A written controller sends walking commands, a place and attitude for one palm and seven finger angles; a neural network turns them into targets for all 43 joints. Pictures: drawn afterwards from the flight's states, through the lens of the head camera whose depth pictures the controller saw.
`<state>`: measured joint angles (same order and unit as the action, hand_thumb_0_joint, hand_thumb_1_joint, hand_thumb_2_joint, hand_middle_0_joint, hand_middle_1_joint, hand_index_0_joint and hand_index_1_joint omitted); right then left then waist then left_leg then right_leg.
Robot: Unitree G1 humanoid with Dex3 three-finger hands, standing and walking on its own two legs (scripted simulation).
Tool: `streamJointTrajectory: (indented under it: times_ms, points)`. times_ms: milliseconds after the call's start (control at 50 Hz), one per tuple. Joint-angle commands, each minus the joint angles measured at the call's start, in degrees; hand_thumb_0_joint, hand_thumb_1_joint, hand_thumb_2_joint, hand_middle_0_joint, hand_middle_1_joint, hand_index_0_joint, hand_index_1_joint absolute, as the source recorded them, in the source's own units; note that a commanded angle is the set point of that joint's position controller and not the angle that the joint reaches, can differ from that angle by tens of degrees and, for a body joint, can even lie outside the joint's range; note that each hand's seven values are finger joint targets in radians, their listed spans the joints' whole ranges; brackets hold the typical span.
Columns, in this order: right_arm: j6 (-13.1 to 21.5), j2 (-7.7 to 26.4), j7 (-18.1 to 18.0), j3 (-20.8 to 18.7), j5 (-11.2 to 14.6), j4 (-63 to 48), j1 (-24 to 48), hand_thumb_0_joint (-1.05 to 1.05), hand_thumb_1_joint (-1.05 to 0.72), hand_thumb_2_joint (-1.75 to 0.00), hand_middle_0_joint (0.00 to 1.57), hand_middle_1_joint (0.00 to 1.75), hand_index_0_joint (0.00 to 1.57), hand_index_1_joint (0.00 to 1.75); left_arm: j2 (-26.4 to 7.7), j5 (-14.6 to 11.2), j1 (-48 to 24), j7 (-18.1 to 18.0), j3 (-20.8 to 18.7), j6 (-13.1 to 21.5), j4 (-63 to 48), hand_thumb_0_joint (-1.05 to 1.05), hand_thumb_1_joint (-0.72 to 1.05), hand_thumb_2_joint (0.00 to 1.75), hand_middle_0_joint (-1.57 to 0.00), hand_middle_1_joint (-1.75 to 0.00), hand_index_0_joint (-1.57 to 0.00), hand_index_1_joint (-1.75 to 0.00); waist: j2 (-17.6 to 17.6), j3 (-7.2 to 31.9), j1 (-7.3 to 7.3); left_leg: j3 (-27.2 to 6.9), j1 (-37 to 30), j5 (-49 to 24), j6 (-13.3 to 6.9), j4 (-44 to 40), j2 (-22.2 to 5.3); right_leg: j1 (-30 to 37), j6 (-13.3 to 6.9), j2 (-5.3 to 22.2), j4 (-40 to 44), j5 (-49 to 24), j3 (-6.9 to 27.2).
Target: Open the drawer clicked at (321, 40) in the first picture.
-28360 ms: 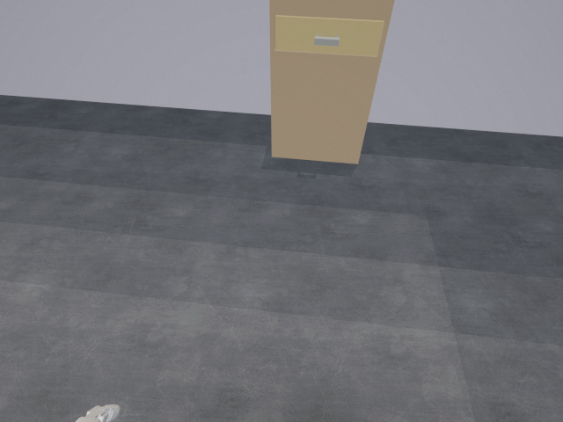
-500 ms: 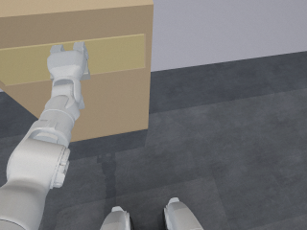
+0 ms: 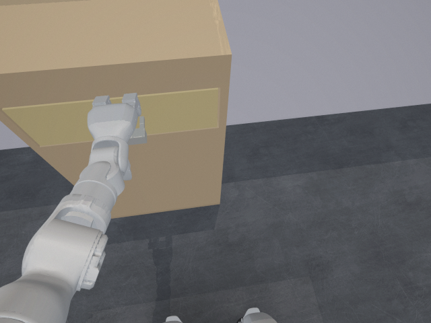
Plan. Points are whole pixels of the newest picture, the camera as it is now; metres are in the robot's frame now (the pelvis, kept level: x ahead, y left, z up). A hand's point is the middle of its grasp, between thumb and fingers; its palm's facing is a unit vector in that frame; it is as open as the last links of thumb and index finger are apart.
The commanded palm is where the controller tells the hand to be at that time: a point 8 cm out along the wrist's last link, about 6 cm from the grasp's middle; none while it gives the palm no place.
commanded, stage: re-aim the fingers above the handle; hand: left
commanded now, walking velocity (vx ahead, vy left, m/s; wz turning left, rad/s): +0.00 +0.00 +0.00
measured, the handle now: (123, 130) +0.54 +0.19 -0.05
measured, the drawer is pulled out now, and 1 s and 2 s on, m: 0.00 0.00 0.00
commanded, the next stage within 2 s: none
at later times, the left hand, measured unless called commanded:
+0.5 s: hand (131, 142) +0.47 +0.15 +0.01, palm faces -0.10 -0.03 -0.99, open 13.9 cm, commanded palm +0.46 +0.16 +0.06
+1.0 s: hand (136, 134) +0.49 +0.14 +0.01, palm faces -0.06 -0.07 -1.00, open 13.8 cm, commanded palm +0.49 +0.17 +0.06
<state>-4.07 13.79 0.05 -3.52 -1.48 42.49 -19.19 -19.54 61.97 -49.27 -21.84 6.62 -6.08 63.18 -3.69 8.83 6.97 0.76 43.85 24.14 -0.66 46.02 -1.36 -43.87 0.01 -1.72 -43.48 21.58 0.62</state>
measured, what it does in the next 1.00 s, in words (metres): stands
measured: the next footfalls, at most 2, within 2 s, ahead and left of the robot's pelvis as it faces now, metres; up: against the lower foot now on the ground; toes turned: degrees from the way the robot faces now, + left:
none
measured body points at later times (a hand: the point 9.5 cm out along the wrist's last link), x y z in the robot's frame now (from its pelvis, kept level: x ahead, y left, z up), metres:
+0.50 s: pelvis -0.01 -0.01 +0.00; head +0.09 -0.02 +0.44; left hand +0.47 +0.15 +0.06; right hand -0.01 -0.27 -0.14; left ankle -0.04 +0.11 -0.70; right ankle -0.02 -0.12 -0.70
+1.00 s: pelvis -0.02 +0.00 -0.01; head +0.09 +0.01 +0.42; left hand +0.48 +0.14 +0.06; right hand -0.04 -0.27 -0.13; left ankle -0.04 +0.11 -0.70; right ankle -0.02 -0.12 -0.70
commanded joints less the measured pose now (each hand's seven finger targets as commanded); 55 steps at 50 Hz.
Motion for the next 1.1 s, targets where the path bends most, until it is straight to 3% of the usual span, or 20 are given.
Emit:
streamJointTrajectory:
  times_ms: [0, 120, 220, 260, 340, 400, 480, 560, 580, 600, 660, 720, 780, 820, 880, 900, 920, 960, 1020, 1080]
  points:
    - [1.1, 8.1, -0.8, -3.4, -0.1, -1.7, -9.0, 0.0, -0.9, -0.9, 0.2, 0.3, 0.2, 0.3, -9.0, 0.7, -29.1, -3.4, -0.9, 1.7, -14.2, 0.0, -0.5, 0.3, -0.3, -1.2, -0.3, -1.2, -1.6, 26.9, 2.79, 0.0, -18.7, -33.5, -0.7, -0.5, 1.9, 12.4, -1.2, -1.7, 1.5, -29.9, -1.6]
    - [1.3, 8.1, -0.9, -3.2, -1.0, -0.9, -8.8, 0.0, -0.9, -0.9, 0.2, 0.3, 0.2, 0.3, -12.4, 1.7, -30.6, -5.8, -4.0, 1.7, -14.3, 0.0, -0.5, 0.3, -0.3, -1.2, -0.3, -1.2, -2.9, 30.8, 2.04, -0.7, -19.6, -37.4, -0.2, 1.3, 1.8, 11.7, -1.3, -1.6, -0.5, -30.7, -1.9]
    - [0.4, 8.4, -0.1, -2.9, -0.6, -1.3, -8.2, 0.0, -0.9, -0.9, 0.2, 0.3, 0.2, 0.3, -10.9, 1.2, -25.2, -5.5, -3.7, -2.9, -8.2, 0.0, -0.5, 0.3, -0.3, -1.2, -0.3, -1.2, 0.8, 28.7, 1.28, 0.4, -16.2, -35.1, -0.4, 0.0, 2.1, 14.9, -1.2, -1.7, 0.4, -32.2, -1.9]
    - [0.1, 8.3, -0.1, -2.9, 0.0, -1.7, -8.0, 0.0, -0.9, -0.9, 0.2, 0.3, 0.2, 0.3, -8.5, 0.8, -24.6, -4.3, -1.3, -4.3, -6.8, 0.0, -0.5, 0.3, -0.3, -1.2, -0.3, -1.2, 2.4, 26.7, 1.9, 0.9, -15.4, -31.8, -0.7, -1.1, 2.1, 15.2, -1.0, -1.8, 1.5, -31.0, -1.8]
    - [0.1, 8.5, -0.7, -2.9, 0.5, -2.5, -7.3, 0.0, -0.9, -0.9, 0.2, 0.3, 0.2, 0.3, -7.3, -0.5, -24.6, -1.3, 0.3, -3.2, -6.9, 0.0, -0.5, 0.3, -0.3, -1.2, -0.3, -1.2, 5.2, 23.4, 2.88, 1.2, -13.6, -26.7, -1.3, -2.5, 2.5, 16.8, -0.7, -1.4, 3.4, -30.1, -1.2]
    - [0.9, 8.3, -1.5, -2.9, 0.4, -2.8, -7.1, 0.0, -0.9, -0.9, 0.2, 0.3, 0.2, 0.3, -8.8, -0.4, -25.3, -0.6, -0.8, 0.4, -10.2, 0.0, -0.5, 0.3, -0.3, -1.2, -0.3, -1.2, 4.6, 23.4, 2.54, 1.1, -14.0, -24.4, -1.5, -2.9, 2.6, 16.5, -0.8, -1.3, 3.7, -27.8, -0.7]
    - [2.2, 7.9, -2.0, -2.6, -0.1, -1.7, -7.1, 0.0, -0.9, -0.9, 0.2, 0.3, 0.2, 0.3, -13.9, 2.0, -28.6, -3.7, -4.6, 4.5, -13.1, 0.0, -0.5, 0.3, -0.3, -1.2, -0.3, -1.2, 0.3, 23.1, 1.34, 0.7, -12.8, -22.6, -1.2, -2.0, 2.4, 12.8, -1.3, -1.1, 2.1, -23.3, -0.6]
    - [2.5, 8.4, -1.6, -2.0, -0.5, -1.1, -6.5, 0.0, -0.9, -0.9, 0.2, 0.3, 0.2, 0.3, -18.4, 3.0, -29.5, -8.2, -7.8, 1.8, -8.9, 0.0, -0.5, 0.3, -0.3, -1.2, -0.3, -1.2, 0.4, 22.8, 1.23, 0.8, -8.8, -19.6, -1.0, -1.2, 2.8, 11.2, -1.3, -1.1, 0.9, -19.7, -0.8]
    - [2.7, 8.4, -1.6, -1.9, -0.6, -1.2, -6.3, 0.0, -0.9, -0.9, 0.2, 0.3, 0.2, 0.3, -16.6, 3.4, -30.2, -8.9, -6.0, 0.4, -7.2, 0.0, -0.5, 0.3, -0.3, -1.2, -0.3, -1.2, 0.8, 22.3, 2.01, 0.9, -8.3, -18.8, -1.0, -1.2, 2.9, 10.4, -1.2, -1.1, 1.2, -18.8, -1.0]
    - [2.6, 8.7, -1.4, -1.9, -0.4, -1.0, -6.5, 0.0, -0.9, -0.9, 0.2, 0.3, 0.2, 0.3, -17.7, 3.3, -30.7, -9.2, -6.5, -1.2, -5.6, 0.0, -0.5, 0.3, -0.3, -1.2, -0.3, -1.2, 0.6, 22.7, 1.91, 1.1, -8.2, -18.5, -0.9, -1.4, 2.8, 10.5, -1.2, -1.2, 1.1, -18.4, -1.1]
    - [2.3, 9.1, -1.0, -2.0, 0.0, -1.5, -7.1, 0.0, -0.9, -0.9, 0.2, 0.3, 0.2, 0.3, -17.1, 2.0, -32.0, -7.6, -5.1, -4.6, -4.5, 0.0, -0.5, 0.3, -0.3, -1.2, -0.3, -1.2, 0.1, 27.3, 2.3, 1.5, -10.4, -19.8, -1.0, -1.5, 2.8, 13.3, -0.9, -1.3, 1.7, -20.8, -0.8]
    - [2.1, 9.0, -1.3, -2.4, 0.7, -1.7, -8.3, 0.0, -0.9, -0.9, 0.2, 0.3, 0.2, 0.3, -10.2, -0.6, -33.0, -2.7, 0.8, -5.3, -2.3, 0.0, -0.5, 0.3, -0.3, -1.2, -0.3, -1.2, 3.4, 27.5, 5.1, 1.2, -12.5, -20.5, -1.3, -1.8, 2.7, 14.3, -0.4, -1.5, 3.4, -22.7, -0.8]
    - [3.0, 9.6, -2.1, -2.6, 0.8, -1.1, -8.6, 0.0, -0.9, -0.9, 0.2, 0.3, 0.2, 0.3, -7.5, -2.3, -34.1, 2.3, 3.7, -2.0, -4.4, 0.0, -0.5, 0.3, -0.3, -1.2, -0.3, -1.2, 3.9, 23.6, 6.51, 0.3, -13.3, -18.1, -1.7, -2.2, 2.2, 10.9, -0.1, -1.4, 4.6, -19.7, -0.8]
    - [3.5, 9.5, -2.5, -2.8, 0.6, -0.9, -9.1, 0.0, -0.9, -0.9, 0.2, 0.3, 0.2, 0.3, -8.4, -2.6, -34.8, 4.0, 2.9, 2.1, -7.7, 0.0, -0.5, 0.3, -0.3, -1.2, -0.3, -1.2, 2.1, 24.4, 6.2, -0.2, -14.7, -18.9, -1.8, -1.6, 2.1, 9.7, -0.5, -1.4, 3.9, -19.3, -0.7]
    - [4.3, 9.1, -3.0, -2.7, 0.0, -0.5, -10.0, 0.0, -0.9, -0.9, 0.2, 0.3, 0.2, 0.3, -12.9, -0.3, -33.7, 2.6, -1.3, 7.5, -10.0, 0.0, -0.5, 0.3, -0.3, -1.2, -0.3, -1.2, -1.5, 24.9, 4.21, -1.0, -14.0, -20.3, -1.4, -0.1, 2.0, 6.0, -1.2, -1.4, 1.4, -17.8, -1.1]
    - [4.5, 8.8, -2.8, -2.6, -0.3, -0.5, -10.2, 0.0, -0.9, -0.9, 0.2, 0.3, 0.2, 0.3, -12.1, 0.7, -34.9, 1.1, -0.8, 8.5, -10.9, 0.0, -0.5, 0.3, -0.3, -1.2, -0.3, -1.2, -4.0, 24.7, 4.15, -1.2, -14.0, -21.0, -1.2, 0.4, 2.0, 4.2, -1.5, -1.5, 0.6, -17.3, -1.3]
    - [4.5, 9.0, -2.6, -2.5, -0.6, -0.1, -10.3, 0.0, -0.9, -0.9, 0.2, 0.3, 0.2, 0.3, -16.4, 1.6, -35.0, -0.9, -4.8, 8.9, -11.1, 0.0, -0.5, 0.3, -0.3, -1.2, -0.3, -1.2, -4.5, 25.2, 2.86, -1.3, -13.2, -22.2, -1.0, 1.0, 2.0, 4.1, -1.8, -1.6, -0.4, -17.4, -1.5]
    - [4.1, 9.3, -2.3, -1.8, -1.2, 0.0, -9.5, 0.0, -0.9, -0.9, 0.2, 0.3, 0.2, 0.3, -22.6, 3.1, -35.3, -5.5, -9.9, 7.3, -9.3, 0.0, -0.5, 0.3, -0.3, -1.2, -0.3, -1.2, -3.4, 24.5, 2.38, -1.1, -8.8, -22.8, -1.0, 2.6, 2.2, 3.5, -1.7, -1.4, -2.4, -18.1, -1.7]
    - [3.4, 9.5, -1.3, -1.1, -1.8, -0.8, -7.9, 0.0, -0.9, -0.9, 0.2, 0.3, 0.2, 0.3, -25.2, 3.6, -33.9, -10.6, -12.0, 1.0, -5.7, 0.0, -0.5, 0.3, -0.3, -1.2, -0.3, -1.2, -3.0, 26.9, 1.04, 0.0, -5.0, -23.8, -0.8, 3.0, 2.8, 6.9, -1.7, -1.2, -3.8, -20.6, -1.8]
    - [1.7, 10.0, -0.7, -0.9, -1.3, -1.8, -7.8, 0.0, -0.9, -0.9, 0.2, 0.3, 0.2, 0.3, -25.4, 3.9, -33.5, -11.4, -10.6, -6.2, -3.5, 0.0, -0.5, 0.3, -0.3, -1.2, -0.3, -1.2, -1.1, 30.3, 1.17, 1.2, -6.1, -25.6, -0.6, 2.4, 2.7, 11.1, -1.2, -1.4, -3.0, -24.0, -1.8]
